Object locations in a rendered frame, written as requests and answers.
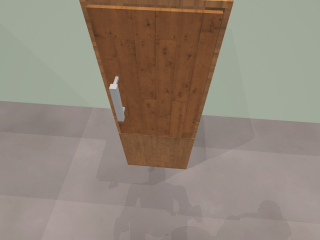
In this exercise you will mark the cupboard door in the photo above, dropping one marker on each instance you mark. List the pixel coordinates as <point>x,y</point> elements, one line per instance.
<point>162,58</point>

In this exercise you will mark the handle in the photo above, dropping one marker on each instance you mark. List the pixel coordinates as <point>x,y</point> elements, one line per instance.
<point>116,99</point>

